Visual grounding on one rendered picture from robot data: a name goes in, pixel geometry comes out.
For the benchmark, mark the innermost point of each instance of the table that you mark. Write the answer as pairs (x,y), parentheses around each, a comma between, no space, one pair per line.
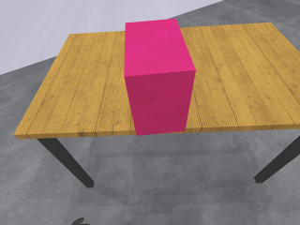
(247,78)

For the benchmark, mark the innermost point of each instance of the carton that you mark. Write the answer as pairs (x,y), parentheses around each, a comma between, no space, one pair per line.
(159,76)

